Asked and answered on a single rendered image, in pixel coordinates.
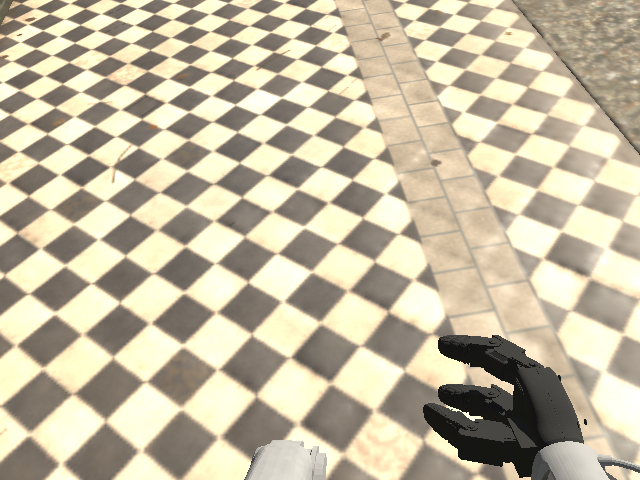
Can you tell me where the robot right forearm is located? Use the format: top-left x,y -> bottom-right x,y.
531,441 -> 617,480

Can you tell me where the robot left thigh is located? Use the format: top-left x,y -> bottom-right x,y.
244,440 -> 327,480

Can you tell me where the right robot hand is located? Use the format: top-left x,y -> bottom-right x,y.
423,335 -> 587,478

